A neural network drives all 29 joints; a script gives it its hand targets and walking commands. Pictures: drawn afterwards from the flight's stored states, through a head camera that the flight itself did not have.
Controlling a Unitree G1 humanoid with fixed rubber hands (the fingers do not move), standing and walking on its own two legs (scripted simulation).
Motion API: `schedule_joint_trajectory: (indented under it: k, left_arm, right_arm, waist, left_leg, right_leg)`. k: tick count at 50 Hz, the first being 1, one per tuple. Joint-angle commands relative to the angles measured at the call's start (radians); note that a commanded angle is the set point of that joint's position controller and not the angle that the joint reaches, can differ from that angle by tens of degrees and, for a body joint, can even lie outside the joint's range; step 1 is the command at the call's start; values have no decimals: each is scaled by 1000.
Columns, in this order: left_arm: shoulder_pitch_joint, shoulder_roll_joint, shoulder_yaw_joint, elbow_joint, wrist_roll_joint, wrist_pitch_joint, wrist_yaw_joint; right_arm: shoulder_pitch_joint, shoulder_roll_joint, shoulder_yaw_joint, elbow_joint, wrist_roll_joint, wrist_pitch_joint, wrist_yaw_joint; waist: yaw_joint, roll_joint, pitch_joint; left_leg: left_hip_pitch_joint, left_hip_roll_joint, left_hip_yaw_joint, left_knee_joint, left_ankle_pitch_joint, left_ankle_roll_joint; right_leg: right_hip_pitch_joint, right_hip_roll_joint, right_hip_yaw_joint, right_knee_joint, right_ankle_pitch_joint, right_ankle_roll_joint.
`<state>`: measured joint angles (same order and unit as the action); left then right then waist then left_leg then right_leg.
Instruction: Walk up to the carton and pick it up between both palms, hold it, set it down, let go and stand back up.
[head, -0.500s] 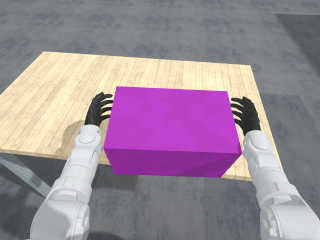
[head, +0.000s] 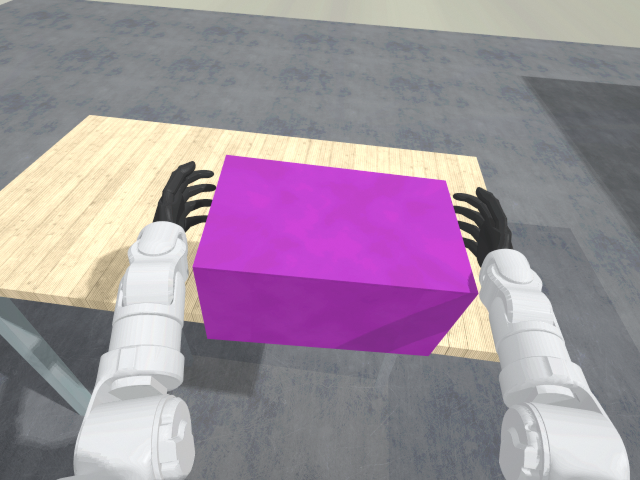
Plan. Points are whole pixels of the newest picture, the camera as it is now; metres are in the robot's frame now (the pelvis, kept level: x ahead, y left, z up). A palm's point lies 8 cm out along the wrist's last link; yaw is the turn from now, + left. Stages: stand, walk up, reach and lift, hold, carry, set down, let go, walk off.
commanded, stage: reach and lift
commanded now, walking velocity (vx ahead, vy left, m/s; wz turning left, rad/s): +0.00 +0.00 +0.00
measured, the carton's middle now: (329, 257) +0.40 +0.00 +0.07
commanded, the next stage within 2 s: hold in 1.24 s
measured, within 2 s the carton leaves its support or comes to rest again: neither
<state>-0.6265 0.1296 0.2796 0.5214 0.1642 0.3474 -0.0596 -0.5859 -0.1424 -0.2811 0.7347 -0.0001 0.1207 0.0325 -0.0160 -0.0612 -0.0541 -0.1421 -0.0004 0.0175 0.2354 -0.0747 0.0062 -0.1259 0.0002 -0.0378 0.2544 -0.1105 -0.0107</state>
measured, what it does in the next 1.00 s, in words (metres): stands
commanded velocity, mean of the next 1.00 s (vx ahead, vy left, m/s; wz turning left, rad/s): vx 0.00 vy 0.00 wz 0.00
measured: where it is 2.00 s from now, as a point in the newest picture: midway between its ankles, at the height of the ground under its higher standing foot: outside the picture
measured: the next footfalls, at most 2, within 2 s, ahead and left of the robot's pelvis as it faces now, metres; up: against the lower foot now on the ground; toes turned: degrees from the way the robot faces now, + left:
none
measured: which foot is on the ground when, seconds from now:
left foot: down 0.00-1.00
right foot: down 0.00-1.00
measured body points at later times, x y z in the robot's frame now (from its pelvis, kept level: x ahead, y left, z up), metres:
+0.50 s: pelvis +0.02 +0.00 +0.00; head +0.00 +0.02 +0.45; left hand +0.39 +0.20 +0.16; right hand +0.38 -0.22 +0.14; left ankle +0.03 +0.12 -0.75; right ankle +0.02 -0.11 -0.75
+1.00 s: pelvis +0.01 +0.01 +0.00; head -0.02 +0.03 +0.45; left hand +0.39 +0.21 +0.18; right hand +0.38 -0.20 +0.16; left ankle +0.03 +0.12 -0.75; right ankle +0.02 -0.11 -0.75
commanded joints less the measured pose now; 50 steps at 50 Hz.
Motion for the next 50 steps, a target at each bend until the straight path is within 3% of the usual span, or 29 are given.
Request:
schedule_joint_trajectory:
  k: [1,5,7,10,12,15,18,21,24,25,28,29,32,38,39,43,44,50]
  left_arm:
    - [-508,-444,-297,-142,-47,-15,-118]
    - [-467,-477,-375,-276,-85,0,-108]
    - [-430,-487,-397,-315,-89,10,-101]
    - [-307,-465,-370,-321,-65,73,-118]
    - [-321,-477,-404,-424,-96,93,-127]
    - [-321,-475,-471,-582,-140,98,-112]
    - [-301,-434,-485,-673,-152,110,-98]
    - [-245,-409,-468,-679,-142,164,-104]
    - [-209,-366,-407,-672,-115,217,-124]
    - [-192,-367,-389,-662,-108,230,-133]
    - [-222,-354,-366,-651,-112,247,-160]
    - [-216,-349,-366,-657,-110,247,-166]
    - [-254,-347,-371,-618,-116,246,-176]
    - [-382,-366,-381,-564,-130,225,-169]
    - [-385,-377,-380,-550,-129,221,-166]
    - [-420,-391,-387,-518,-128,220,-156]
    - [-419,-394,-382,-521,-124,221,-154]
    - [-413,-400,-351,-462,-113,245,-154]
  right_arm:
    - [-648,394,288,-222,21,-63,144]
    - [-630,390,341,-346,63,-80,126]
    - [-580,379,357,-334,87,-66,119]
    - [-497,326,365,-311,111,-19,102]
    - [-519,354,396,-408,129,-13,102]
    - [-517,360,479,-567,185,-9,94]
    - [-499,342,511,-656,232,9,75]
    - [-443,326,525,-655,255,63,72]
    - [-446,319,527,-668,257,107,74]
    - [-451,315,540,-684,260,119,72]
    - [-482,342,531,-703,244,142,65]
    - [-477,348,540,-703,248,145,65]
    - [-509,347,520,-695,236,144,59]
    - [-559,353,444,-587,201,142,68]
    - [-574,347,438,-574,202,139,74]
    - [-623,342,409,-558,189,122,84]
    - [-620,337,405,-533,189,126,85]
    - [-653,336,422,-509,210,144,94]
  waist:
    - [-7,27,-316]
    - [-22,70,-430]
    - [-44,79,-404]
    - [-49,75,-273]
    - [-54,52,-319]
    - [-48,95,-435]
    - [-60,99,-439]
    - [-43,105,-363]
    - [-31,47,-305]
    - [-11,40,-296]
    - [-19,-9,-288]
    - [-12,3,-306]
    - [-33,29,-293]
    - [-66,81,-303]
    - [-58,77,-283]
    - [-77,114,-338]
    - [-72,86,-325]
    - [-51,76,-285]
  left_leg:
    - [152,-31,53,-23,-60,-4]
    - [231,-30,38,23,129,-37]
    - [280,-20,24,40,225,-59]
    - [280,-15,22,38,237,-65]
    - [273,-20,14,34,232,-61]
    - [320,-30,2,88,393,-76]
    - [308,-34,-2,107,426,-80]
    - [262,-34,-1,86,348,-72]
    - [226,-42,12,63,279,-39]
    - [201,-42,11,48,249,-27]
    - [158,-50,16,28,182,-3]
    - [165,-56,26,34,185,-7]
    - [177,-57,31,42,183,-11]
    - [183,-40,28,26,80,-33]
    - [197,-34,21,21,67,-33]
    - [230,-30,22,36,86,-46]
    - [233,-29,14,34,92,-46]
    - [166,-23,16,19,49,-38]
  right_leg:
    - [45,17,-52,-46,-61,33]
    - [54,32,-54,-49,73,26]
    - [64,46,-53,-45,137,21]
    - [81,55,-59,-72,110,19]
    - [84,59,-59,-69,100,15]
    - [130,59,-43,-34,269,16]
    - [175,57,-35,-23,342,23]
    - [152,53,-30,-28,268,11]
    - [175,40,-18,-34,253,24]
    - [201,37,-12,-32,256,26]
    - [222,29,-1,-19,263,31]
    - [231,31,-2,-15,271,34]
    - [192,26,-2,-16,257,30]
    - [91,28,-23,-30,75,8]
    - [82,34,-30,-41,48,3]
    - [54,32,-37,-38,35,-1]
    - [58,37,-35,-43,40,-3]
    - [94,39,-33,-34,28,-1]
